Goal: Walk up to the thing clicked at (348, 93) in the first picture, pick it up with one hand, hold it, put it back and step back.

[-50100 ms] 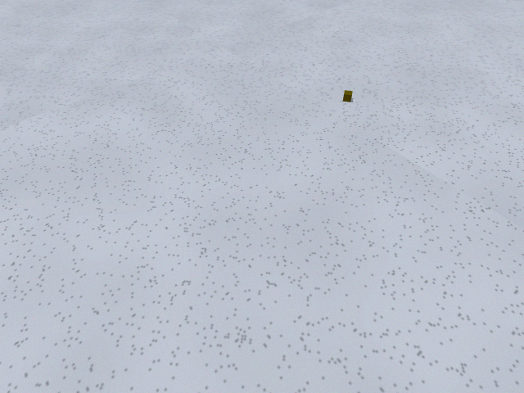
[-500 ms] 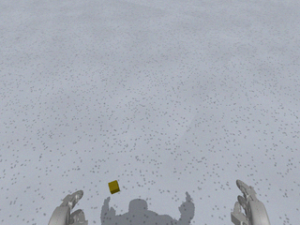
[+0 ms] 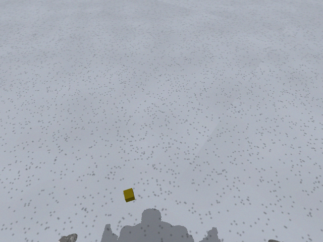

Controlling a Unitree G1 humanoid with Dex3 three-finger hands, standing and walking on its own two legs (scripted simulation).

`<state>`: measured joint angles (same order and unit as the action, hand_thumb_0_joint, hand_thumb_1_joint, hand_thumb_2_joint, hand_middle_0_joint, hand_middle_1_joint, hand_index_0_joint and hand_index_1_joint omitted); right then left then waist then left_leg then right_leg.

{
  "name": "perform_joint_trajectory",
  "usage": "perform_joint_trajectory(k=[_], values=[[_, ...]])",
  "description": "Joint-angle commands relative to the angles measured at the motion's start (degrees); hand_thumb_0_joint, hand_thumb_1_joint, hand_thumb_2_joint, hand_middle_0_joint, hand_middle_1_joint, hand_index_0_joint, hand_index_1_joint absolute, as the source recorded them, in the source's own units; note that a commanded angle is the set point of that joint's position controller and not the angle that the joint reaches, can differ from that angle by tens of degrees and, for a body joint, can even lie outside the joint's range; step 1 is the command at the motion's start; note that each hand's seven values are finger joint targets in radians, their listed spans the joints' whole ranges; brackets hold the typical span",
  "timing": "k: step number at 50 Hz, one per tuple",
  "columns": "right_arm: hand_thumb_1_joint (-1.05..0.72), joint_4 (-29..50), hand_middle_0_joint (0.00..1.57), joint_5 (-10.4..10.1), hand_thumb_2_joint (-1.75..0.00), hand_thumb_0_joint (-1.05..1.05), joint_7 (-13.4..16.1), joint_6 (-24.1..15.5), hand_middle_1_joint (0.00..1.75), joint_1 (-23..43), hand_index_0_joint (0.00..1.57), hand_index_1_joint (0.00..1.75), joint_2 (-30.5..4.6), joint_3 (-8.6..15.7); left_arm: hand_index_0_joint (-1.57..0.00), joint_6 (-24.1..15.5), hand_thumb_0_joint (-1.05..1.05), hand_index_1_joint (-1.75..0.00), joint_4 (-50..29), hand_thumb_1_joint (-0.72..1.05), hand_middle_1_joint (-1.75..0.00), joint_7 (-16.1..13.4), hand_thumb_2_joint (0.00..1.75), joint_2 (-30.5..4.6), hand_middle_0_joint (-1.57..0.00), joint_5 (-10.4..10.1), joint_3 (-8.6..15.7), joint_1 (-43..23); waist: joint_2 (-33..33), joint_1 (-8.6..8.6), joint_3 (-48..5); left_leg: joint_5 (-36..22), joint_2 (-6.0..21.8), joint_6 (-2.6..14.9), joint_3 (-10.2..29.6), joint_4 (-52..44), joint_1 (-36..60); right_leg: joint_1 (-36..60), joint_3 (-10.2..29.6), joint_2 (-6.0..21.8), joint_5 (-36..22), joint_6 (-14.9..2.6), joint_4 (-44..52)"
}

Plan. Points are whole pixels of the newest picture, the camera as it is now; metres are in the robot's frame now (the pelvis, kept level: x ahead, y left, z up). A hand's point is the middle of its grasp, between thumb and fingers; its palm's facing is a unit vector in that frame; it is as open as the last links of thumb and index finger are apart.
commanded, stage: stand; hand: left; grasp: from above
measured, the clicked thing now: (129, 195) +0.48 +0.24 -0.72
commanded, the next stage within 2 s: none
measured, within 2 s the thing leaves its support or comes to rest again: neither
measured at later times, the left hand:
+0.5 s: hand out of the picture +0.04 +0.24 -0.13, palm faces +0.05 -0.94 -0.33, open 7.4 cm
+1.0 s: hand out of the picture +0.05 +0.22 -0.13, palm faces +0.02 -0.94 -0.33, open 7.4 cm
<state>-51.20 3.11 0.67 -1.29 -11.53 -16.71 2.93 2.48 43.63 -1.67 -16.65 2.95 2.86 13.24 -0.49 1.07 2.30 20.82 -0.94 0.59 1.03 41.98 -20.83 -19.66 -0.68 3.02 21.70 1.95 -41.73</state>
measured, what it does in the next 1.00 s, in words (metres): stands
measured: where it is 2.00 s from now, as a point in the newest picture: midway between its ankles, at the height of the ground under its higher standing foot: outside the picture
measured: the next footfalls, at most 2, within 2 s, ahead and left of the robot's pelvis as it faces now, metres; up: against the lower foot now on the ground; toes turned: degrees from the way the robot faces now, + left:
none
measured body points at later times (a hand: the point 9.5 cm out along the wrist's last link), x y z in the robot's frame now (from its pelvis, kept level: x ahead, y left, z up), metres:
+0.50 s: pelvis +0.00 +0.00 +0.03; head +0.00 +0.00 +0.48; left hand +0.04 +0.29 -0.11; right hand +0.08 -0.27 -0.11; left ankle +0.02 +0.12 -0.71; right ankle +0.00 -0.14 -0.71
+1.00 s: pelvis +0.00 -0.01 +0.03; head +0.00 -0.02 +0.48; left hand +0.05 +0.27 -0.11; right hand +0.06 -0.30 -0.11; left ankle +0.02 +0.12 -0.71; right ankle +0.00 -0.14 -0.71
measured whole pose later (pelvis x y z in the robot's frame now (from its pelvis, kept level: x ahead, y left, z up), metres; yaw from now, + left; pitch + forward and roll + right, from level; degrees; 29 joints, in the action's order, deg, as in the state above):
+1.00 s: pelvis +0.00 -0.01 +0.03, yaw +1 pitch -4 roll +0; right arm -65.4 1.1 0.8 0.1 -7.8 -17.9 1.4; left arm -0.4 65.8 -0.8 -16.9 1.6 1.8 7.4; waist 0.9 0.4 3.9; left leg 9.6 0.4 -0.9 2.2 20.2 -6.6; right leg -5.1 -2.2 1.6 10.6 0.9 -19.8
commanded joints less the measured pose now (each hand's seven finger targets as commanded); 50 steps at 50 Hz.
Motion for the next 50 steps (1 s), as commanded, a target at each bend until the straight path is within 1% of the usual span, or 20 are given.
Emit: perform_joint_trajectory(k=[1, 3, 4, 5, 7, 9, 10, 12, 19, 20, 23, 26, 28, 29, 32, 41, 46, 47, 49, 50], values=[[-0.90, 2.9, 0.20, -0.3, -0.90, 0.00, 0.7, -1.7, 0.30, 3.0, 0.20, 0.30, -8.8, 2.2, -0.20, -3.0, 0.00, -0.30, -0.4, 0.90, -0.30, -1.0, 0.90, -8.6, -0.20, -0.7, 2.4, -2.6, 1.4, 0.66, -5.5, -13.6, 4.6, 3.19, 7.3, -11.9, 4.5, 6.1, 3.0, 2.2, -11.9, -3.28, 10.2], [-0.90, 1.5, 0.20, -0.5, -0.90, 0.00, 0.9, -1.4, 0.30, 3.2, 0.20, 0.30, -9.3, 2.1, -0.20, -3.1, 0.00, -0.30, 2.2, 0.90, -0.30, -0.9, 0.90, -8.6, -0.20, -0.8, 2.2, -2.9, 1.6, 0.51, -4.1, -13.7, 4.8, 2.82, 7.2, -13.9, 5.1, 6.9, 3.2, 2.3, -11.6, -3.46, 12.3], [-0.90, 0.7, 0.20, -0.5, -0.90, 0.00, 1.1, -1.2, 0.30, 2.8, 0.20, 0.30, -9.6, 1.9, -0.20, -2.9, 0.00, -0.30, 3.4, 0.90, -0.30, -0.8, 0.90, -8.5, -0.20, -1.1, 2.1, -3.2, 3.2, 0.14, -2.9, -11.4, 5.3, 2.67, 7.8, -16.3, 5.5, 6.9, 3.0, 1.9, -10.2, -3.17, 12.8], [-0.90, -0.1, 0.20, -0.6, -0.90, 0.00, 1.2, -1.2, 0.30, 3.1, 0.20, 0.30, -9.7, 1.9, -0.20, -2.9, 0.00, -0.30, 4.8, 0.90, -0.30, -0.8, 0.90, -8.3, -0.20, -1.0, 2.0, -2.4, 3.3, 0.57, -2.4, -12.6, 5.6, 2.49, 8.2, -16.8, 6.1, 7.9, 2.7, 2.1, -11.0, -3.18, 13.8], [-0.90, -1.6, 0.20, -0.9, -0.90, 0.00, 1.3, -0.9, 0.30, 2.9, 0.20, 0.30, -10.1, 1.9, -0.20, -3.0, 0.00, -0.30, 7.0, 0.90, -0.30, -0.8, 0.90, -8.9, -0.20, -1.1, 2.0, -2.7, 2.9, 0.28, -2.5, -12.1, 5.6, 2.14, 8.0, -18.2, 6.2, 10.6, 2.9, 2.6, -11.4, -3.08, 15.8], [-0.90, -2.8, 0.20, -1.0, -0.90, 0.00, 1.4, -0.6, 0.30, 3.5, 0.20, 0.30, -10.2, 1.8, -0.20, -2.9, 0.00, -0.30, 9.0, 0.90, -0.30, -0.7, 0.90, -9.1, -0.20, -1.2, 1.8, -2.9, 2.8, 0.22, -1.2, -9.4, 5.8, 1.88, 8.5, -20.7, 7.2, 10.2, 2.6, 2.3, -10.0, -2.92, 17.0], [-0.90, -3.3, 0.20, -1.2, -0.90, 0.00, 1.4, -0.6, 0.30, 3.9, 0.20, 0.30, -10.4, 1.9, -0.20, -3.0, 0.00, -0.30, 9.9, 0.90, -0.30, -0.7, 0.90, -9.0, -0.20, -1.1, 1.6, -2.8, 2.9, 0.21, -1.4, -9.4, 5.8, 1.82, 8.4, -21.0, 8.1, 10.4, 2.6, 2.4, -10.2, -2.83, 18.0], [-0.90, -4.5, 0.20, -1.3, -0.90, 0.00, 1.5, -0.6, 0.30, 3.2, 0.20, 0.30, -9.9, 1.7, -0.20, -3.1, 0.00, -0.30, 11.5, 0.90, -0.30, -0.8, 0.90, -9.4, -0.20, -1.2, 1.6, -3.6, 1.8, -0.13, -1.4, -13.2, 5.9, 1.54, 7.8, -21.5, 9.0, 12.0, 2.7, 2.9, -11.9, -2.63, 18.8], [-0.90, -7.0, 0.20, -1.5, -0.90, 0.00, 1.3, -0.1, 0.30, 4.3, 0.20, 0.30, -10.7, 1.6, -0.20, -3.2, 0.00, -0.30, 15.4, 0.90, -0.30, -0.7, 0.90, -9.8, -0.20, -1.1, 1.2, -4.3, 2.0, -0.25, -0.3, -7.8, 5.9, 1.30, 7.8, -25.2, 9.6, 13.2, 2.6, 3.1, -10.8, -2.15, 21.9], [-0.90, -7.2, 0.20, -1.5, -0.90, 0.00, 1.2, -0.1, 0.30, 4.6, 0.20, 0.30, -10.0, 1.3, -0.20, -3.4, 0.00, -0.30, 15.8, 0.90, -0.30, -0.6, 0.90, -9.8, -0.20, -1.1, 1.0, -4.1, 0.6, -0.07, 0.4, -10.1, 5.7, 1.16, 7.4, -24.7, 9.9, 13.4, 2.8, 3.5, -11.3, -2.25, 22.6], [-0.90, -8.1, 0.20, -1.7, -0.90, 0.00, 1.1, -0.3, 0.30, 4.4, 0.20, 0.30, -10.4, 1.3, -0.20, -3.5, 0.00, -0.30, 16.5, 0.90, -0.30, -0.6, 0.90, -10.1, -0.20, -1.2, 1.0, -4.7, 1.1, -0.30, -0.7, -13.3, 6.0, 1.04, 7.0, -24.6, 12.3, 13.2, 3.0, 3.8, -13.0, -2.09, 23.2], [-0.90, -8.7, 0.20, -1.6, -0.90, 0.00, 1.0, -0.1, 0.30, 4.9, 0.20, 0.30, -10.0, 1.0, -0.20, -3.4, 0.00, -0.30, 17.4, 0.90, -0.30, -0.7, 0.90, -10.4, -0.20, -1.2, 1.0, -5.4, 0.7, -0.42, 0.2, -11.8, 6.0, 0.77, 6.9, -25.4, 11.7, 13.0, 2.8, 3.6, -11.5, -2.08, 23.8], [-0.90, -8.8, 0.20, -1.8, -0.90, 0.00, 0.9, -0.1, 0.30, 5.5, 0.20, 0.30, -10.6, 1.1, -0.20, -3.6, 0.00, -0.30, 17.7, 0.90, -0.30, -0.6, 0.90, -10.5, -0.20, -1.3, 0.8, -5.0, -0.4, -0.06, -0.9, -15.2, 5.9, 0.96, 6.5, -24.6, 12.8, 14.2, 3.0, 4.1, -13.5, -2.12, 24.7], [-0.90, -9.0, 0.20, -1.8, -0.90, 0.00, 0.9, 0.0, 0.30, 5.0, 0.20, 0.30, -10.0, 0.9, -0.20, -3.7, 0.00, -0.30, 17.8, 0.90, -0.30, -0.7, 0.90, -10.7, -0.20, -1.4, 0.8, -5.8, -0.6, -0.58, -0.3, -14.6, 5.9, 0.75, 6.3, -24.9, 12.5, 13.8, 3.1, 3.9, -12.6, -2.01, 24.9], [-0.90, -9.3, 0.20, -1.9, -0.90, 0.00, 0.8, 0.0, 0.30, 5.7, 0.20, 0.30, -10.8, 0.8, -0.20, -3.8, 0.00, -0.30, 18.4, 0.90, -0.30, -0.6, 0.90, -10.6, -0.20, -1.4, 0.6, -5.5, 0.2, -0.33, -1.0, -15.7, 6.1, 0.80, 6.2, -24.5, 13.6, 14.1, 3.2, 4.2, -13.8, -1.96, 25.5], [-0.90, -10.3, 0.20, -1.9, -0.90, 0.00, 0.7, 0.2, 0.30, 5.9, 0.20, 0.30, -11.7, 0.5, -0.20, -3.7, 0.00, -0.30, 18.9, 0.90, -0.30, -0.2, 0.90, -11.8, -0.20, -1.5, 0.8, -7.0, 1.5, -0.45, 0.2, -11.4, 6.3, 0.63, 6.0, -26.0, 11.5, 14.3, 3.6, 4.1, -11.0, -2.23, 26.3], [-0.90, -10.3, 0.20, -2.0, -0.90, 0.00, 0.6, 0.0, 0.30, 6.1, 0.20, 0.30, -11.9, 0.3, -0.20, -3.9, 0.00, -0.30, 18.8, 0.90, -0.30, -0.1, 0.90, -11.9, -0.20, -1.5, 0.7, -7.5, -0.1, -0.42, -1.1, -15.0, 6.6, 0.68, 5.8, -25.3, 12.9, 14.7, 3.8, 4.3, -12.7, -2.30, 26.6], [-0.90, -10.4, 0.20, -2.0, -0.90, 0.00, 0.6, 0.0, 0.30, 6.2, 0.20, 0.30, -12.1, 0.3, -0.20, -3.9, 0.00, -0.30, 18.9, 0.90, -0.30, 0.0, 0.90, -12.0, -0.20, -1.6, 0.7, -7.6, -0.2, -0.58, -0.4, -13.7, 6.5, 0.52, 5.7, -25.5, 12.7, 13.7, 3.8, 4.0, -11.1, -2.17, 27.0], [-0.90, -10.7, 0.20, -1.9, -0.90, 0.00, 0.6, 0.0, 0.30, 5.7, 0.20, 0.30, -11.9, 0.1, -0.20, -4.0, 0.00, -0.30, 18.7, 0.90, -0.30, 0.0, 0.90, -12.5, -0.20, -1.7, 0.8, -8.4, 0.8, -0.77, -1.6, -14.4, 6.7, 0.58, 5.5, -25.7, 13.1, 14.7, 4.0, 4.3, -13.1, -2.36, 26.6], [-0.90, -10.8, 0.20, -1.9, -0.90, 0.00, 0.6, 0.0, 0.30, 5.7, 0.20, 0.30, -11.8, 0.0, -0.20, -3.8, 0.00, -0.30, 18.9, 0.90, -0.30, 0.1, 0.90, -12.5, -0.20, -1.8, 0.8, -8.3, 0.7, -0.70, -0.4, -13.4, 6.7, 0.47, 5.6, -25.9, 12.4, 14.3, 3.8, 4.1, -11.8, -2.47, 26.5]])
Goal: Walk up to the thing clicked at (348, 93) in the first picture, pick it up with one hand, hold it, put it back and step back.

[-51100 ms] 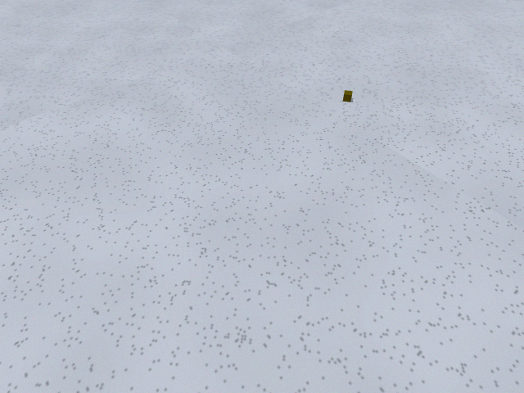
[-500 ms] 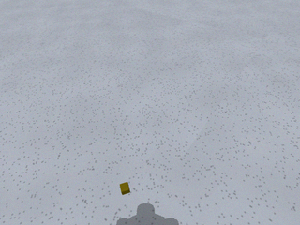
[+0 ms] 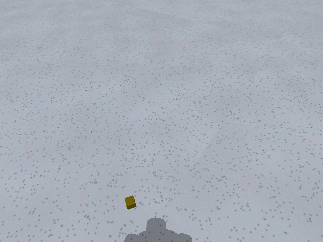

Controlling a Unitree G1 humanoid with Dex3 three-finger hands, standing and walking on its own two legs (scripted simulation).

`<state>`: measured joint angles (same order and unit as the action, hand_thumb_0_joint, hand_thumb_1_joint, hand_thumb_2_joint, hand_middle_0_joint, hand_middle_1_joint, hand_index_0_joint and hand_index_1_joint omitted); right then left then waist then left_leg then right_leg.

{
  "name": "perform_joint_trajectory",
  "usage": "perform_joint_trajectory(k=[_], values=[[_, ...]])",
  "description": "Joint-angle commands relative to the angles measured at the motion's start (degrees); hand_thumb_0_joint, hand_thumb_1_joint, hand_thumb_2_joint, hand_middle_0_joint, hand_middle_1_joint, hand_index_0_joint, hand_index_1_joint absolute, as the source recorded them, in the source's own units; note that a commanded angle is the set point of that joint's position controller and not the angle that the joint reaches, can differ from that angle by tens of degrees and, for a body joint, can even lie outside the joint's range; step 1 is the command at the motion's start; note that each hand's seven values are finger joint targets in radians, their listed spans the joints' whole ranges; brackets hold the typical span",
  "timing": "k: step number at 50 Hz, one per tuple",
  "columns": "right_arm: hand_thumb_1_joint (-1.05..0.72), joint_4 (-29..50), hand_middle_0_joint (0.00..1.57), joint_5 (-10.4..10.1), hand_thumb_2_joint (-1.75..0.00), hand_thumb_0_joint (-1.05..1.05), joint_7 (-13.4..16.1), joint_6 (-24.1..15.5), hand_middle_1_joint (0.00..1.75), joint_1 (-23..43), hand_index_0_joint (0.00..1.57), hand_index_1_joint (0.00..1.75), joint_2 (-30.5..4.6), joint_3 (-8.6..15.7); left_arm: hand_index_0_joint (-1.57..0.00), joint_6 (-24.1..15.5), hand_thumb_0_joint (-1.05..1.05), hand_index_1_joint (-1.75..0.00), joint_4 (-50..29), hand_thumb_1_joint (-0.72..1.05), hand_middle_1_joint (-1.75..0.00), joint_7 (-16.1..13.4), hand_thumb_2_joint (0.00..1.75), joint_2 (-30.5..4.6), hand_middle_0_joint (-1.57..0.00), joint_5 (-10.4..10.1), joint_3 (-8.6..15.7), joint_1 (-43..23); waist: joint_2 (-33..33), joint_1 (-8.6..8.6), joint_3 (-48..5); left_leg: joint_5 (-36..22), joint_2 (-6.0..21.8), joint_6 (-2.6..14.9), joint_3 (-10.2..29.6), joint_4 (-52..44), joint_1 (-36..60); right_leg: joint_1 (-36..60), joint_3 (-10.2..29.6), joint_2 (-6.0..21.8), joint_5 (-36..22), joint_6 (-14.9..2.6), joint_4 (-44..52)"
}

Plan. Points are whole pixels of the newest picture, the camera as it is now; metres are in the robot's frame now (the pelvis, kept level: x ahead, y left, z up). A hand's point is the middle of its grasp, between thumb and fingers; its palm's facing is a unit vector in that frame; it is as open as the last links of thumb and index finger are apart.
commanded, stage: stand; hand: left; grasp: from above
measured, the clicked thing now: (130, 202) +0.49 +0.25 -0.75
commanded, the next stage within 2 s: step back in 1.18 s
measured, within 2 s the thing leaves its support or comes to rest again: neither
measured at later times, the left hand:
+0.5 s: hand out of the picture +0.08 +0.24 -0.16, palm faces +0.01 -0.94 -0.34, open 7.4 cm
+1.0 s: hand out of the picture +0.09 +0.24 -0.15, palm faces -0.01 -0.94 -0.34, open 7.4 cm
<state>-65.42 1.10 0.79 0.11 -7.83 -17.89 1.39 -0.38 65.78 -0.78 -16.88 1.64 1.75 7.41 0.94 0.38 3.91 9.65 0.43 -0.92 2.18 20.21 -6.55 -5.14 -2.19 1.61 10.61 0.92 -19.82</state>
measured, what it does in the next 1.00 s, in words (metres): stands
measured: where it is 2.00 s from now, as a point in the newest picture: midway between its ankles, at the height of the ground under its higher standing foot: outside the picture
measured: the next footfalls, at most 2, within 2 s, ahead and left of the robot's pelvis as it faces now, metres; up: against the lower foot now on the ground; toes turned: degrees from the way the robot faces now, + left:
right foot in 1.90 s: -0.07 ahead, -0.08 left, +0.00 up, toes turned -1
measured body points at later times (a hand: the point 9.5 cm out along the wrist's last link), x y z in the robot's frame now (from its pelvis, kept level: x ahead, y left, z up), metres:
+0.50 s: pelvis +0.01 -0.01 +0.00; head +0.02 -0.01 +0.45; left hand +0.08 +0.28 -0.13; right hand +0.08 -0.30 -0.14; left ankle +0.02 +0.13 -0.75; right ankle +0.01 -0.13 -0.75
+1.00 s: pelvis +0.02 -0.01 +0.00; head +0.03 -0.02 +0.45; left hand +0.09 +0.28 -0.13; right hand +0.09 -0.30 -0.14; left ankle +0.02 +0.13 -0.75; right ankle +0.01 -0.13 -0.75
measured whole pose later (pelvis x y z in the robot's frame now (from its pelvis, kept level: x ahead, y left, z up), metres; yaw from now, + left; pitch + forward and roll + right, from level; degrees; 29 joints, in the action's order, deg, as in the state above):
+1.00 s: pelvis +0.02 -0.01 +0.00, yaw +0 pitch -2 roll +0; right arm -65.6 0.8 0.5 -0.3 -6.3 -19.0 0.4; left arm -0.6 65.7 -0.1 -18.3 1.0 1.4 5.8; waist 0.9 0.2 3.4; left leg 9.9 1.3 -1.8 1.9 17.8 -5.6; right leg -5.1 -2.0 0.8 11.4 0.1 -18.9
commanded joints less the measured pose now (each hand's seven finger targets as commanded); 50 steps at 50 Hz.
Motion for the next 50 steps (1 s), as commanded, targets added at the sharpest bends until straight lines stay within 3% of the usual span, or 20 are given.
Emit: perform_joint_trajectory(k=[1, 7, 16, 30, 38, 44, 46, 50], values=[[-0.90, 3.3, 0.20, 0.1, -0.90, 0.00, 0.6, -1.4, 0.30, 2.1, 0.20, 0.30, -11.2, 1.7, -0.20, -0.8, 0.00, -0.30, -3.0, 0.90, -0.30, -0.8, 0.90, -12.1, -0.20, -0.5, 1.9, -2.4, 0.5, -0.03, -2.5, -0.2, 5.3, 1.92, 4.5, -4.6, -1.9, -0.4, 5.3, 5.3, 0.2, -1.45, 4.5], [-0.90, 3.2, 0.20, 0.0, -0.90, 0.00, 0.5, -1.5, 0.30, 2.1, 0.20, 0.30, -11.2, 1.5, -0.20, -0.8, 0.00, -0.30, -2.8, 0.90, -0.30, -0.5, 0.90, -12.3, -0.20, -0.5, 1.9, -2.2, -0.5, 0.10, -2.4, 0.0, 5.4, 1.89, 4.6, -4.8, -1.9, -1.2, 5.3, 5.2, 1.3, -1.59, 4.6], [-0.90, 3.1, 0.20, 0.0, -0.90, 0.00, 0.6, -1.8, 0.30, 2.3, 0.20, 0.30, -11.8, 1.3, -0.20, -1.2, 0.00, -0.30, -3.3, 0.90, -0.30, -0.5, 0.90, -12.7, -0.20, -0.8, 1.8, -3.3, -0.8, -0.05, -5.8, -9.8, 6.2, 2.03, 4.0, -3.2, 0.9, 1.4, 5.3, 5.9, -8.2, -1.70, 3.7], [-0.90, 3.2, 0.20, -0.2, -0.90, 0.00, 0.4, -1.5, 0.30, 3.4, 0.20, 0.30, -12.0, 1.2, -0.20, -1.2, 0.00, -0.30, -2.9, 0.90, -0.30, -0.4, 0.90, -12.9, -0.20, -0.8, 1.6, -3.6, -1.1, -0.12, -3.0, -6.5, 6.1, 1.71, 3.9, -4.4, -0.6, 0.3, 5.3, 5.7, -4.9, -1.63, 4.9], [-0.90, 3.4, 0.20, -0.2, -0.90, 0.00, 0.3, -1.8, 0.30, 3.8, 0.20, 0.30, -12.3, 1.2, -0.20, -1.4, 0.00, -0.30, -3.4, 0.90, -0.30, -0.3, 0.90, -13.4, -0.20, -0.9, 1.6, -3.8, -0.8, -0.03, -5.8, -10.6, 6.6, 1.53, 3.6, -3.8, 1.5, 1.7, 5.4, 6.0, -9.8, -1.92, 3.8], [-0.90, 3.1, 0.20, -0.3, -0.90, 0.00, 0.3, -1.7, 0.30, 3.5, 0.20, 0.30, -12.7, 1.0, -0.20, -1.2, 0.00, -0.30, -3.3, 0.90, -0.30, -0.1, 0.90, -13.4, -0.20, -0.9, 1.5, -4.0, -0.4, -0.25, -4.3, -6.8, 6.5, 1.53, 3.7, -4.8, 0.3, 0.5, 5.4, 5.6, -5.5, -1.73, 4.5], [-0.90, 3.4, 0.20, -0.2, -0.90, 0.00, 0.3, -1.7, 0.30, 3.9, 0.20, 0.30, -12.7, 1.1, -0.20, -1.3, 0.00, -0.30, -3.4, 0.90, -0.30, -0.2, 0.90, -13.5, -0.20, -0.8, 1.5, -3.7, -0.9, -0.06, -5.4, -10.0, 6.9, 1.65, 3.7, -4.1, 1.8, 0.7, 5.2, 5.8, -8.4, -1.91, 4.0], [-0.90, 3.3, 0.20, -0.3, -0.90, 0.00, 0.2, -1.7, 0.30, 3.4, 0.20, 0.30, -12.6, 1.0, -0.20, -1.4, 0.00, -0.30, -3.6, 0.90, -0.30, -0.2, 0.90, -13.7, -0.20, -0.9, 1.4, -3.5, -1.4, -0.24, -5.3, -9.9, 6.6, 1.48, 3.4, -4.1, 1.5, 1.1, 5.3, 5.8, -9.1, -1.89, 4.1]])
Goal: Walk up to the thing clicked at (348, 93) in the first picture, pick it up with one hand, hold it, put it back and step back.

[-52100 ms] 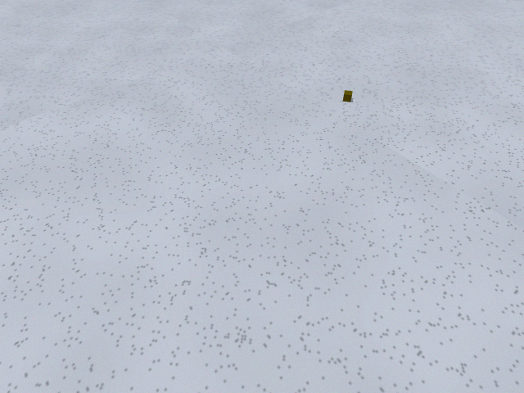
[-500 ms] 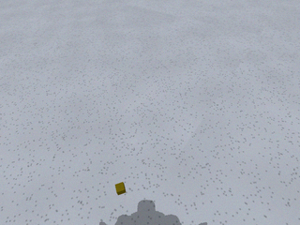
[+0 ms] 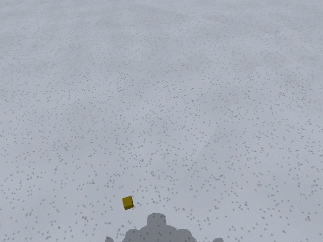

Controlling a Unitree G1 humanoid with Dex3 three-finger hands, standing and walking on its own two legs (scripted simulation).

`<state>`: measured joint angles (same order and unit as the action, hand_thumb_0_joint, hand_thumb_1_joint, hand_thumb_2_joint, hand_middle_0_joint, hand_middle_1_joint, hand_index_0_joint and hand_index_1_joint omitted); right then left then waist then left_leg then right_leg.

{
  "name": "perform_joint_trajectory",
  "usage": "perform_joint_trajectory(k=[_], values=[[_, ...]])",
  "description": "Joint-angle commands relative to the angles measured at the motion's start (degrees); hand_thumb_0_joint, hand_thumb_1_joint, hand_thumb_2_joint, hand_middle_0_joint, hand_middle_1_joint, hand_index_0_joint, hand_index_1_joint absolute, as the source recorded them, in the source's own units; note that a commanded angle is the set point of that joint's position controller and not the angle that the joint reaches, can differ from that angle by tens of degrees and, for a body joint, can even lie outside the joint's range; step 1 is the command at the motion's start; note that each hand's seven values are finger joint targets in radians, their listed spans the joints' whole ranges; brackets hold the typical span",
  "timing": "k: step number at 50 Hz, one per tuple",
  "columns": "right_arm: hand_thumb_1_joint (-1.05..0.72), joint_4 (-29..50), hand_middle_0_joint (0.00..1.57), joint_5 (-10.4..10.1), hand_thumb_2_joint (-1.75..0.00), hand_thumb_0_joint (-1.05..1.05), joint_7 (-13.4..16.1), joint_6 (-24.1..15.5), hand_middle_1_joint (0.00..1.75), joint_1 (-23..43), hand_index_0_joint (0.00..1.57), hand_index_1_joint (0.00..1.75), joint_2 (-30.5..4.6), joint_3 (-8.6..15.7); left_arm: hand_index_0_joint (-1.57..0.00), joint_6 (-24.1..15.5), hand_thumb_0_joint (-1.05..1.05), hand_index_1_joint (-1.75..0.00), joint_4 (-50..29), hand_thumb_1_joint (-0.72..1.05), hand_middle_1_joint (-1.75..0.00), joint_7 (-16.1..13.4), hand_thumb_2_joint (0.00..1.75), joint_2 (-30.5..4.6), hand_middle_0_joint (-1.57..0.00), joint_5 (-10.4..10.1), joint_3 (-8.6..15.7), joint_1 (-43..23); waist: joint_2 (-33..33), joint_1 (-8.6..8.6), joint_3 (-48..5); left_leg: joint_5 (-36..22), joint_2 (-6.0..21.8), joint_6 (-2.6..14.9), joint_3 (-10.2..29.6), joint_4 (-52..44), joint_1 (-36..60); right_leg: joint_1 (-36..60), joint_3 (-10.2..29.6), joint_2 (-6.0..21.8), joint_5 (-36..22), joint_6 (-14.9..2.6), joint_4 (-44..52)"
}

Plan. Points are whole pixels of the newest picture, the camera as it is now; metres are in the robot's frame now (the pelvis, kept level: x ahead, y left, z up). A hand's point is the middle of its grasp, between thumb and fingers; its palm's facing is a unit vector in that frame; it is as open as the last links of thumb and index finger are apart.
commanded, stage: stand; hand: left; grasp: from above
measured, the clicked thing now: (128, 202) +0.47 +0.26 -0.76
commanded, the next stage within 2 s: step back in 0.18 s
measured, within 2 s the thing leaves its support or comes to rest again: neither
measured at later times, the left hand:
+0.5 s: hand out of the picture +0.09 +0.31 -0.18, palm faces -0.01 -0.93 -0.37, open 7.4 cm
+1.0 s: hand out of the picture -0.02 +0.31 -0.16, palm faces -0.08 -0.92 -0.39, open 7.4 cm
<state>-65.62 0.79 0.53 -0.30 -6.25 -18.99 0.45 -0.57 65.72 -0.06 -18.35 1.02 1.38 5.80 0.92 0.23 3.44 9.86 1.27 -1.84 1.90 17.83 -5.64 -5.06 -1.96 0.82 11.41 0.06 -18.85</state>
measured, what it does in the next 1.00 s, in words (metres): walks backwards: right foot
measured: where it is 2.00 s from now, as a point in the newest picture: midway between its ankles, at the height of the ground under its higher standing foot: outside the picture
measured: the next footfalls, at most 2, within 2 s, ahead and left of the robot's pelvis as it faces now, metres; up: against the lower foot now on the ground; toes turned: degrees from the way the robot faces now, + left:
right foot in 0.90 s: -0.09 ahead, -0.07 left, +0.00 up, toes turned -1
left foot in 1.24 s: -0.18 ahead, +0.19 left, +0.00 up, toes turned -4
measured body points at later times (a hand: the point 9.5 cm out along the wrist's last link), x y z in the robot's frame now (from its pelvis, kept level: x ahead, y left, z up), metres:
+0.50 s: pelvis -0.04 +0.04 -0.03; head +0.03 +0.05 +0.42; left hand +0.09 +0.36 -0.16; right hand +0.03 -0.29 -0.14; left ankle -0.06 +0.15 -0.75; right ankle -0.01 -0.12 -0.75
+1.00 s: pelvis -0.13 +0.05 -0.02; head -0.08 +0.03 +0.42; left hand -0.01 +0.35 -0.14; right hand -0.04 -0.26 -0.16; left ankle -0.09 +0.15 -0.72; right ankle -0.13 -0.06 -0.75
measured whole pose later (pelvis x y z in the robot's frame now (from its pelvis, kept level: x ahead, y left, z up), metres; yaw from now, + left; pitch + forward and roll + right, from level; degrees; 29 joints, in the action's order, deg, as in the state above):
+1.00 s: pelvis -0.13 +0.05 -0.02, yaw -4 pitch -3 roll +0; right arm -51.3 0.0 0.9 3.4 -5.2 -21.1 3.0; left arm 1.9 50.4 0.1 -19.7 1.9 3.9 8.5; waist 2.1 -0.1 10.8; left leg 26.5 -3.0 1.0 1.4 49.9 -22.9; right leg -14.8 2.7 -1.8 19.0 -1.4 -37.1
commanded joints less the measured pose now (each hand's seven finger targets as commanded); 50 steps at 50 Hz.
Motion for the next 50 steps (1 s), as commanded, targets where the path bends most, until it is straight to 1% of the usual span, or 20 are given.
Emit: perform_joint_trajectory(k=[1, 8, 9, 12, 14, 16, 18, 21, 23, 24, 25, 26, 27, 32, 39, 44, 46, 47, 48, 50], values=[[-0.90, 3.5, 0.20, 0.0, -0.90, 0.00, 0.5, -1.3, 0.30, 1.7, 0.20, 0.30, -11.6, 1.9, -0.20, -1.3, 0.00, -0.30, -3.5, 0.90, -0.30, -0.9, 0.90, -12.3, -0.20, -0.4, 1.8, -2.1, -1.0, -0.19, -4.7, -9.0, 5.7, 2.36, 3.6, -1.9, 0.1, 0.9, 5.3, 6.6, -8.9, -0.95, 3.3], [-0.90, 3.5, 0.20, 0.0, -0.90, 0.00, 0.4, -1.3, 0.30, 1.8, 0.20, 0.30, -11.8, 1.8, -0.20, -1.2, 0.00, -0.30, -3.6, 0.90, -0.30, -0.8, 0.90, -12.3, -0.20, -0.5, 1.7, -2.1, -0.9, -0.13, -4.2, -9.0, 6.0, 2.38, 3.8, -2.2, 0.0, 0.9, 5.2, 6.6, -8.5, -1.13, 3.2], [-0.90, 4.6, 0.20, -0.2, -0.90, 0.00, 0.1, -0.3, 0.30, 4.1, 0.20, 0.30, -15.0, 2.8, -0.20, -0.6, 0.00, -0.30, -4.6, 0.90, -0.30, -1.1, 0.90, -17.1, -0.20, -1.4, 4.7, -1.4, -1.6, 0.20, 2.5, -15.9, 4.4, 3.73, 4.1, 4.7, -5.5, -3.8, 6.4, 6.1, -17.8, -1.49, -0.9], [-0.90, 6.6, 0.20, -0.9, -0.90, 0.00, 0.1, 0.3, 0.30, 1.8, 0.20, 0.30, -12.8, 2.8, -0.20, -0.3, 0.00, -0.30, -7.0, 0.90, -0.30, -1.5, 0.90, -17.1, -0.20, -1.6, 5.4, 0.4, -3.7, -0.27, -3.9, -15.4, 1.7, 3.54, 0.7, 13.2, -4.7, -1.2, 8.0, 9.3, -27.0, -5.49, -2.8], [-0.90, 7.7, 0.20, -1.0, -0.90, 0.00, -0.1, 1.0, 0.30, 0.6, 0.20, 0.30, -12.4, 3.3, -0.20, 0.1, 0.00, -0.30, -9.4, 0.90, -0.30, -1.5, 0.90, -17.9, -0.20, -1.1, 5.9, -2.1, -7.1, -0.92, -6.3, -6.2, -1.4, 3.13, -0.9, 19.8, -6.4, -2.0, 11.4, 13.4, -27.1, -9.26, -2.3], [-0.90, 8.7, 0.20, -0.6, -0.90, 0.00, -0.2, 2.0, 0.30, -1.1, 0.20, 0.30, -12.6, 4.0, -0.20, 0.4, 0.00, -0.30, -12.1, 0.90, -0.30, -1.7, 0.90, -18.3, -0.20, -0.1, 6.2, -5.1, -11.5, -1.12, -7.1, 16.1, -3.6, 3.83, 0.1, 29.9, -9.5, -4.0, 15.3, 18.6, -27.2, -13.91, -2.8], [-0.90, 9.8, 0.20, -0.5, -0.90, 0.00, -0.6, 2.7, 0.30, -3.0, 0.20, 0.30, -12.9, 4.4, -0.20, 0.7, 0.00, -0.30, -14.2, 0.90, -0.30, -1.6, 0.90, -18.2, -0.20, 0.4, 6.3, -6.3, -11.3, -1.72, -5.7, 20.9, -2.8, 4.46, 2.1, 33.8, -8.7, -10.1, 14.0, 19.2, -24.3, -14.59, -4.3], [-0.90, 10.5, 0.20, -0.8, -0.90, 0.00, -0.7, 2.0, 0.30, -4.6, 0.20, 0.30, -12.8, 4.7, -0.20, 1.1, 0.00, -0.30, -16.1, 0.90, -0.30, -1.7, 0.90, -16.8, -0.20, 0.4, 5.6, -8.0, -10.7, -2.29, -6.9, 11.5, -1.9, 4.42, 0.6, 22.1, -10.0, -5.3, 10.1, 14.8, -24.0, -10.10, -10.8], [-0.90, 11.2, 0.20, 0.1, -0.90, 0.00, -0.3, 1.1, 0.30, -4.8, 0.20, 0.30, -13.9, 5.1, -0.20, 2.1, 0.00, -0.30, -17.2, 0.90, -0.30, -1.5, 0.90, -15.7, -0.20, -0.5, 5.1, -6.5, -3.0, -2.22, -6.9, -14.6, 2.2, 4.49, 3.1, 7.2, -6.2, -6.4, 5.9, 8.2, -16.7, -5.17, -19.0], [-0.90, 11.6, 0.20, 0.9, -0.90, 0.00, 0.0, 0.8, 0.30, -4.3, 0.20, 0.30, -17.7, 6.3, -0.20, 2.5, 0.00, -0.30, -18.1, 0.90, -0.30, -1.5, 0.90, -13.4, -0.20, -1.2, 4.8, -6.4, 6.5, -1.96, -7.4, -30.6, 9.1, 6.74, 13.4, 5.7, -2.1, -12.7, 3.3, -0.4, -5.9, -2.46, -28.2], [-0.90, 11.8, 0.20, 1.2, -0.90, 0.00, 0.2, 0.6, 0.30, -5.5, 0.20, 0.30, -19.8, 6.7, -0.20, 2.9, 0.00, -0.30, -18.4, 0.90, -0.30, -1.9, 0.90, -11.9, -0.20, -1.3, 4.7, -6.5, 10.2, -2.37, -6.1, -39.1, 13.8, 9.91, 20.7, 4.8, 3.3, -22.3, 6.7, -7.0, 21.8, -2.05, -33.3], [-0.90, 12.3, 0.20, 1.0, -0.90, 0.00, 0.4, 0.5, 0.30, -5.3, 0.20, 0.30, -20.2, 6.7, -0.20, 3.4, 0.00, -0.30, -18.0, 0.90, -0.30, -2.3, 0.90, -12.5, -0.20, -0.8, 4.6, -4.1, 6.3, -1.82, -6.7, -42.1, 16.3, 12.96, 19.9, 7.0, 1.8, -21.5, 10.7, -6.4, 26.3, -1.91, -40.1], [-0.90, 13.4, 0.20, 0.8, -0.90, 0.00, 0.6, 0.4, 0.30, -4.3, 0.20, 0.30, -20.5, 6.8, -0.20, 3.4, 0.00, -0.30, -17.7, 0.90, -0.30, -2.6, 0.90, -12.2, -0.20, -0.7, 4.5, -3.6, 8.8, -2.61, -7.6, -40.5, 17.9, 13.72, 22.8, 5.9, 0.7, -22.1, 12.5, -6.8, 26.7, -1.79, -43.4], [-0.90, 16.7, 0.20, 1.0, -0.90, 0.00, 1.8, 0.5, 0.30, 1.4, 0.20, 0.30, -15.6, 5.8, -0.20, 3.5, 0.00, -0.30, -17.2, 0.90, -0.30, -2.3, 0.90, -13.9, -0.20, -1.1, 5.0, 0.7, 7.0, 0.75, -7.6, -33.4, 10.7, 12.09, 10.1, 9.3, 4.2, -24.3, 12.5, -6.6, 16.2, -0.67, -50.0], [-0.90, 17.7, 0.20, 0.5, -0.90, 0.00, 1.9, 1.0, 0.30, -4.7, 0.20, 0.30, -15.8, 6.4, -0.20, 2.3, 0.00, -0.30, -20.1, 0.90, -0.30, -1.9, 0.90, -13.4, -0.20, -0.4, 5.4, -1.2, 6.0, -3.63, -6.6, -31.2, 12.7, 15.19, 11.2, 11.5, 8.3, -21.1, 8.1, -3.0, 16.8, 1.11, -30.0], [-0.90, 19.7, 0.20, -0.3, -0.90, 0.00, 1.1, 1.7, 0.30, 0.9, 0.20, 0.30, -17.0, 6.3, -0.20, 1.3, 0.00, -0.30, -17.3, 0.90, -0.30, -1.4, 0.90, -12.5, -0.20, 0.4, 5.7, 7.3, 5.5, 0.87, -9.1, -17.1, 11.0, 11.87, 9.2, 15.5, -2.6, -4.9, 3.3, -1.8, 1.2, -1.80, -6.7], [-0.90, 20.4, 0.20, -1.2, -0.90, 0.00, 0.7, 1.7, 0.30, 1.6, 0.20, 0.30, -14.4, 5.5, -0.20, 0.8, 0.00, -0.30, -17.9, 0.90, -0.30, -1.3, 0.90, -16.7, -0.20, 1.1, 6.9, 7.4, -5.3, 0.75, -9.1, -1.9, 3.8, 6.20, 4.9, 22.0, -14.9, 0.3, 17.4, 6.9, -10.6, -6.85, -6.6], [-0.90, 20.6, 0.20, -1.1, -0.90, 0.00, 0.8, 1.9, 0.30, 2.5, 0.20, 0.30, -12.3, 5.1, -0.20, 1.1, 0.00, -0.30, -19.1, 0.90, -0.30, -0.9, 0.90, -20.5, -0.20, 0.3, 7.6, 4.3, -14.4, 1.26, -4.7, 14.3, -5.8, 2.78, -0.3, 31.2, -18.0, -6.1, 27.5, 16.1, -12.0, -14.91, -1.2], [-0.90, 19.8, 0.20, -0.6, -0.90, 0.00, 1.2, 2.3, 0.30, 1.3, 0.20, 0.30, -13.6, 5.8, -0.20, 0.9, 0.00, -0.30, -21.9, 0.90, -0.30, -1.1, 0.90, -22.7, -0.20, 1.2, 7.8, 0.2, -17.8, 1.63, -2.4, 26.5, -6.8, 1.75, 3.4, 44.6, -15.8, -14.2, 34.8, 22.7, -14.0, -20.23, 0.4], [-0.90, 17.9, 0.20, -0.9, -0.90, 0.00, 0.7, 2.3, 0.30, -2.3, 0.20, 0.30, -15.3, 5.8, -0.20, 0.8, 0.00, -0.30, -23.4, 0.90, -0.30, -1.3, 0.90, -18.2, -0.20, 0.4, 7.2, -1.5, -10.8, -0.32, -0.7, 23.0, -6.8, 1.66, 6.8, 49.0, -16.0, -14.5, 26.0, 18.1, -17.5, -17.47, -1.7]])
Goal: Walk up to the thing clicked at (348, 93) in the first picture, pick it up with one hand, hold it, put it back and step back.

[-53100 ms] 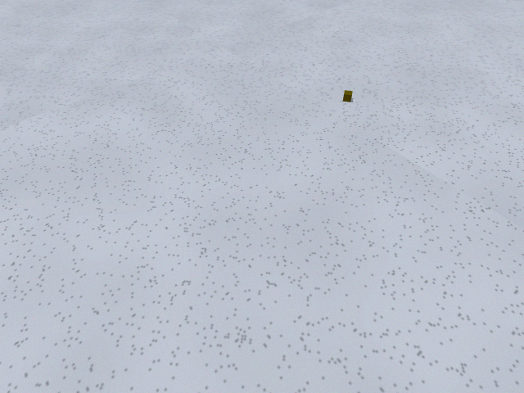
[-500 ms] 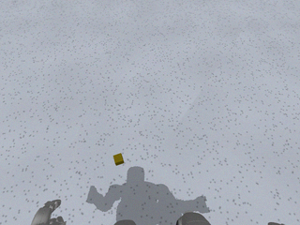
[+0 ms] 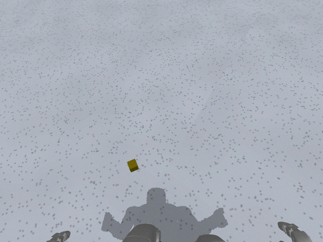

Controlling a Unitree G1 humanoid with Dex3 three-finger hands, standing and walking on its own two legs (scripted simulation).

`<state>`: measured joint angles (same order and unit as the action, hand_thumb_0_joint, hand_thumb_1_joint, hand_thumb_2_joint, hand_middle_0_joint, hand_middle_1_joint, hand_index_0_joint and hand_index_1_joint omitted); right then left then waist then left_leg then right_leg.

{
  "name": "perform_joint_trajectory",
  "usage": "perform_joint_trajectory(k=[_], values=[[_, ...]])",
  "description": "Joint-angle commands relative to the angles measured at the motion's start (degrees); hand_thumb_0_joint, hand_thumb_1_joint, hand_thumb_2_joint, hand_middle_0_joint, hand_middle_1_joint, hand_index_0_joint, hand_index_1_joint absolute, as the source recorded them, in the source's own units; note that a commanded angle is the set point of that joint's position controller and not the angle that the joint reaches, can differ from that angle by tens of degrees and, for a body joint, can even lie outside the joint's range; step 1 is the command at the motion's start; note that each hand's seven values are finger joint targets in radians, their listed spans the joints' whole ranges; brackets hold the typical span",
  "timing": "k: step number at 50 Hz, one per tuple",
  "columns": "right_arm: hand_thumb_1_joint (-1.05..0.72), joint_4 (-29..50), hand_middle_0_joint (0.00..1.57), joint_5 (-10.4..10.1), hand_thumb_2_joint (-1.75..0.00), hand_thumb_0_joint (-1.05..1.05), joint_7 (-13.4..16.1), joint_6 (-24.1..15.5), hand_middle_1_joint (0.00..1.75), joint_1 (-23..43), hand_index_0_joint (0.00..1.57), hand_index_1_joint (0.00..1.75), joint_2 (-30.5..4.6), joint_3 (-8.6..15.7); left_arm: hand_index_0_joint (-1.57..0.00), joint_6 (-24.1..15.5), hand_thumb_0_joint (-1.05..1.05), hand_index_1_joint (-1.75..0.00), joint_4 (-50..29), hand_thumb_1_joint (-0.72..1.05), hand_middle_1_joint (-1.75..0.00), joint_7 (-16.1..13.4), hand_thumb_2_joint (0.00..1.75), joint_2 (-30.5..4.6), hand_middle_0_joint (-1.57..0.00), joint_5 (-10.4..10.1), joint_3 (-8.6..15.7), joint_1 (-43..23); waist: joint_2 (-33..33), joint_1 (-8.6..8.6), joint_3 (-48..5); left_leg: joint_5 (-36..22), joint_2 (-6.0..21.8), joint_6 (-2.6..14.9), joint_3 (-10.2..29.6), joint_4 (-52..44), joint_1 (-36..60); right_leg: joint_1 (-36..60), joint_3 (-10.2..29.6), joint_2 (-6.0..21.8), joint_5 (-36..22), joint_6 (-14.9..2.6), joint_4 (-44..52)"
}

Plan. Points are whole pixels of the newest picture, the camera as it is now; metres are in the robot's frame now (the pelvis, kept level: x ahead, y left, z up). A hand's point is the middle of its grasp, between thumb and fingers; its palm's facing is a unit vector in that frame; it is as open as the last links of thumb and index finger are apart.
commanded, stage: step back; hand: left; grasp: from above
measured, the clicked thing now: (132, 165) +0.58 +0.25 -0.73
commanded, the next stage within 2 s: none
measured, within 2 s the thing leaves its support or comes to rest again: neither
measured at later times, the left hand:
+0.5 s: hand out of the picture -0.04 +0.29 -0.15, palm faces +0.03 -0.94 -0.35, open 7.4 cm
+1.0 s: hand out of the picture -0.16 +0.27 -0.15, palm faces +0.04 -0.92 -0.40, open 7.4 cm
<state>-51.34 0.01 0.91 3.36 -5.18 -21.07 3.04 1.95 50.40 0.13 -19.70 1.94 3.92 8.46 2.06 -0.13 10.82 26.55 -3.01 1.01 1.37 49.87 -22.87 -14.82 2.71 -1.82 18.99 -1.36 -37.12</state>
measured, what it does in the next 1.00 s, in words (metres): walks backwards: left foot, then right foot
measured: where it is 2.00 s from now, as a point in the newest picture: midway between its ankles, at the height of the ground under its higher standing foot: outside the picture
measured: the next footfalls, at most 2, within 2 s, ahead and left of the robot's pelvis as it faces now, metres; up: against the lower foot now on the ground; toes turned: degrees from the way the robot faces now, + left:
left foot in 0.24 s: -0.06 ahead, +0.14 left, +0.00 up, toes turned +0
right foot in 0.64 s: -0.18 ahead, -0.14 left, +0.00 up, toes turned +2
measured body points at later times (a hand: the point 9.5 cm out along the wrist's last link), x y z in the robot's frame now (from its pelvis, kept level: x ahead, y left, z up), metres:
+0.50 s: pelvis -0.14 +0.02 +0.01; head -0.07 +0.05 +0.45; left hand -0.04 +0.34 -0.12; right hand -0.02 -0.29 -0.09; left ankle -0.10 +0.14 -0.72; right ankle -0.18 -0.14 -0.64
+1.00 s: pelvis -0.31 -0.01 -0.01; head -0.24 +0.01 +0.43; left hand -0.17 +0.32 -0.12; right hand -0.23 -0.31 -0.12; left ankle -0.32 +0.11 -0.73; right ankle -0.22 -0.14 -0.72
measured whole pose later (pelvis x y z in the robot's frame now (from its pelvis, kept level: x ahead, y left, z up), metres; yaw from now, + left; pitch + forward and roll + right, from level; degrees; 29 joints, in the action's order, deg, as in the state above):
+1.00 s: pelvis -0.31 -0.01 -0.01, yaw +2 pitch -3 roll +3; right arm -50.9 1.7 1.2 1.4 -11.4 -19.7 2.4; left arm 4.0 43.0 -0.8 -23.8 1.7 5.3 4.0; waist -5.7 0.8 12.3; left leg 20.5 -4.3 1.0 -0.3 37.3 -13.7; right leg -25.8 4.7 3.4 19.2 -0.4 -45.7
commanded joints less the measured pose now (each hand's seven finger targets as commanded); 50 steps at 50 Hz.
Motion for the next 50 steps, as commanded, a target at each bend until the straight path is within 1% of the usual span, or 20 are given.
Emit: perform_joint_trajectory(k=[1, 8, 11, 12, 13, 14, 15, 19, 24, 30, 32, 33, 34, 35, 37, 39, 44, 47, 49, 50], values=[[-0.90, 3.4, 0.20, -0.5, -0.90, 0.00, 0.2, -1.5, 0.30, -3.3, 0.20, 0.30, -12.2, 2.8, -0.20, -1.7, 0.00, -0.30, -8.5, 0.90, -0.30, -1.8, 0.90, -15.2, -0.20, -0.6, 4.4, -4.9, -10.6, -0.18, -8.4, 4.3, -4.3, -1.10, 7.8, 17.9, -0.6, -2.2, 15.8, 17.3, -29.0, -14.13, 15.1], [-0.90, 4.7, 0.20, -0.1, -0.90, 0.00, 0.9, -2.9, 0.30, -5.9, 0.20, 0.30, -10.3, 1.6, -0.20, -0.6, 0.00, -0.30, -9.7, 0.90, -0.30, -2.1, 0.90, -14.1, -0.20, 0.3, 4.0, -1.7, -13.5, 1.51, -15.3, 3.1, 1.5, -1.99, 2.9, -8.5, -1.8, 15.7, 9.7, 13.9, -32.7, -9.85, 7.2], [-0.90, 3.0, 0.20, 1.1, -0.90, 0.00, 0.8, -3.7, 0.30, -9.5, 0.20, 0.30, -10.2, 2.6, -0.20, 0.8, 0.00, -0.30, -10.2, 0.90, -0.30, -1.4, 0.90, -15.2, -0.20, -1.1, 3.6, -2.1, -11.8, -0.37, -15.9, -16.8, 1.1, -1.34, -1.2, -30.7, 8.9, 10.9, 6.5, 10.8, -30.3, -6.45, -1.1], [-0.90, 3.4, 0.20, 2.0, -0.90, 0.00, 0.9, -3.9, 0.30, -8.3, 0.20, 0.30, -11.8, 3.4, -0.20, 1.3, 0.00, -0.30, -10.4, 0.90, -0.30, -1.2, 0.90, -13.1, -0.20, -1.3, 3.1, -0.8, -8.3, 0.49, -15.6, -23.0, 5.0, -0.23, 5.1, -30.6, 14.4, 2.6, 6.0, 7.9, -20.6, -3.69, -3.5], [-0.90, 4.1, 0.20, 2.9, -0.90, 0.00, 0.8, -3.9, 0.30, -7.2, 0.20, 0.30, -17.8, 4.9, -0.20, 1.4, 0.00, -0.30, -11.1, 0.90, -0.30, -1.1, 0.90, -10.8, -0.20, -1.5, 2.7, 0.2, 5.4, 0.78, -15.4, -31.6, 17.2, 3.97, 21.0, -30.6, 20.2, -10.5, 2.2, 0.0, -2.7, -0.82, -11.9], [-0.90, 5.2, 0.20, 2.5, -0.90, 0.00, 0.3, -3.6, 0.30, -4.7, 0.20, 0.30, -21.5, 5.3, -0.20, 1.3, 0.00, -0.30, -11.3, 0.90, -0.30, -1.8, 0.90, -12.4, -0.20, -1.2, 3.5, -2.8, 8.8, -0.87, -13.5, -35.6, 24.3, 12.12, 26.1, -30.2, 13.2, -12.0, 4.3, -4.3, 15.9, 0.37, -20.3], [-0.90, 5.7, 0.20, 2.2, -0.90, 0.00, 0.6, -3.9, 0.30, -3.9, 0.20, 0.30, -22.9, 5.7, -0.20, 1.2, 0.00, -0.30, -11.5, 0.90, -0.30, -2.3, 0.90, -13.7, -0.20, -0.7, 3.9, -6.0, 12.2, -3.16, -11.0, -33.0, 29.5, 17.61, 32.7, -32.7, 4.6, -9.4, 9.2, -2.1, 18.4, 0.82, -29.0], [-0.90, 7.0, 0.20, 2.0, -0.90, 0.00, 1.2, -4.2, 0.30, 1.7, 0.20, 0.30, -14.1, 3.3, -0.20, 1.1, 0.00, -0.30, -8.0, 0.90, -0.30, -1.3, 0.90, -13.4, -0.20, -1.7, 4.3, 2.1, 5.5, 2.88, -10.5, -41.7, 16.2, 10.44, 10.3, -25.1, 13.4, -14.6, 9.1, -4.7, 9.1, 0.28, -36.7], [-0.90, 6.7, 0.20, 1.6, -0.90, 0.00, 1.4, -3.7, 0.30, -5.5, 0.20, 0.30, -14.3, 3.8, -0.20, 0.5, 0.00, -0.30, -9.4, 0.90, -0.30, -1.0, 0.90, -12.1, -0.20, -0.8, 4.0, -0.5, 5.7, -2.04, -12.1, -40.6, 16.6, 13.12, 11.2, -22.5, 21.6, -14.6, 5.9, -3.0, 10.7, 3.57, -23.2], [-0.90, 9.0, 0.20, 1.3, -0.90, 0.00, 0.9, -2.2, 0.30, -1.1, 0.20, 0.30, -16.4, 4.3, -0.20, -0.6, 0.00, -0.30, -5.4, 0.90, -0.30, -0.7, 0.90, -11.5, -0.20, -0.7, 4.0, 7.6, 9.2, 0.81, -18.0, -33.6, 15.0, 9.82, 8.2, -15.4, 16.3, 2.4, -1.3, 0.8, -2.3, 1.25, 11.7], [-0.90, 9.4, 0.20, 0.4, -0.90, 0.00, 0.6, -1.6, 0.30, -0.4, 0.20, 0.30, -14.3, 3.6, -0.20, -1.1, 0.00, -0.30, -4.1, 0.90, -0.30, -0.5, 0.90, -14.3, -0.20, 0.4, 4.7, 9.6, 4.0, 1.57, -17.1, -20.1, 10.3, 4.51, 6.3, -12.1, 3.3, 10.0, 4.2, 3.6, -8.7, -1.46, 13.1], [-0.90, 10.4, 0.20, 0.2, -0.90, 0.00, 0.6, -1.6, 0.30, -0.7, 0.20, 0.30, -11.6, 2.8, -0.20, -1.1, 0.00, -0.30, -4.9, 0.90, -0.30, -0.4, 0.90, -18.9, -0.20, 0.8, 5.9, 9.0, -10.8, 1.52, -14.1, -3.1, 1.6, 0.74, 3.8, -3.4, -8.2, 9.4, 20.2, 13.8, -6.1, -5.53, 16.1], [-0.90, 10.7, 0.20, 0.1, -0.90, 0.00, 1.5, -1.5, 0.30, 0.6, 0.20, 0.30, -12.0, 3.4, -0.20, -0.7, 0.00, -0.30, -7.7, 0.90, -0.30, -0.4, 0.90, -24.3, -0.20, 0.7, 6.7, 3.4, -19.0, 3.53, -11.5, 9.2, -2.6, -1.37, 3.7, 10.7, -4.5, -5.3, 28.9, 24.7, -5.5, -15.86, 20.1], [-0.90, 9.6, 0.20, 0.2, -0.90, 0.00, 1.7, -1.5, 0.30, -0.5, 0.20, 0.30, -14.2, 4.3, -0.20, -0.8, 0.00, -0.30, -9.4, 0.90, -0.30, -0.8, 0.90, -23.6, -0.20, 0.4, 6.5, -1.6, -18.3, 1.73, -7.1, 8.4, 0.5, -1.45, 7.4, 16.9, 0.0, -15.8, 30.2, 26.3, -4.0, -16.39, 21.9], [-0.90, 6.8, 0.20, -0.4, -0.90, 0.00, 0.7, -1.8, 0.30, -3.4, 0.20, 0.30, -14.2, 3.7, -0.20, -1.0, 0.00, -0.30, -10.7, 0.90, -0.30, -1.0, 0.90, -17.6, -0.20, 0.3, 4.7, -6.4, -10.9, -0.97, -6.6, 1.7, -2.7, -0.71, 7.3, 19.0, 2.0, -13.1, 14.3, 16.5, -12.8, -11.98, 16.5], [-0.90, 6.4, 0.20, -0.3, -0.90, 0.00, 1.0, -2.3, 0.30, -5.8, 0.20, 0.30, -11.7, 2.8, -0.20, -0.7, 0.00, -0.30, -10.2, 0.90, -0.30, -1.3, 0.90, -15.8, -0.20, 0.7, 5.0, -6.1, -12.3, -1.00, -9.0, 1.0, -4.0, -1.32, 5.3, 18.1, -2.2, -5.1, 7.8, 12.7, -20.1, -10.08, 12.1], [-0.90, 7.2, 0.20, 0.7, -0.90, 0.00, 1.2, -3.5, 0.30, -6.7, 0.20, 0.30, -10.2, 2.1, -0.20, 0.1, 0.00, -0.30, -10.6, 0.90, -0.30, -2.0, 0.90, -15.3, -0.20, 0.8, 4.5, -1.1, -15.6, 1.45, -12.9, 1.8, 2.2, -1.04, 1.5, -11.2, -2.6, 12.2, 8.9, 13.8, -29.7, -8.88, 4.6], [-0.90, 4.9, 0.20, 1.8, -0.90, 0.00, 1.2, -4.3, 0.30, -10.2, 0.20, 0.30, -11.5, 3.3, -0.20, 1.7, 0.00, -0.30, -11.4, 0.90, -0.30, -1.4, 0.90, -13.3, -0.20, -0.7, 3.4, -0.6, -8.9, 1.00, -15.5, -22.2, 3.1, -0.17, 2.0, -30.3, 11.4, 4.9, 5.3, 9.1, -23.3, -4.48, -6.7], [-0.90, 6.8, 0.20, 2.8, -0.90, 0.00, 0.9, -4.1, 0.30, -5.0, 0.20, 0.30, -21.1, 5.1, -0.20, 2.0, 0.00, -0.30, -12.1, 0.90, -0.30, -1.6, 0.90, -10.8, -0.20, -1.2, 2.8, 0.8, 8.1, 2.70, -13.8, -38.0, 22.4, 8.75, 25.3, -28.6, 15.3, -15.7, 1.1, -3.1, 14.9, -0.10, -20.8], [-0.90, 7.4, 0.20, 2.3, -0.90, 0.00, 1.1, -4.1, 0.30, -5.6, 0.20, 0.30, -24.8, 5.8, -0.20, 2.1, 0.00, -0.30, -12.2, 0.90, -0.30, -2.4, 0.90, -13.5, -0.20, -0.5, 3.6, -3.1, 12.9, -1.88, -12.6, -33.8, 29.5, 16.45, 33.6, -31.4, 4.4, -10.9, 7.7, -1.5, 19.4, 0.63, -29.7]])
